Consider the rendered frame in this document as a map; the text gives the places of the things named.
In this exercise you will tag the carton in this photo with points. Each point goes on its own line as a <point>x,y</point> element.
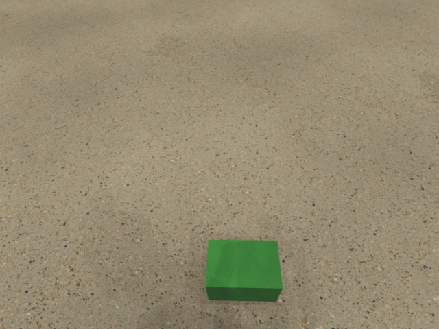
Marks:
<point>243,270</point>

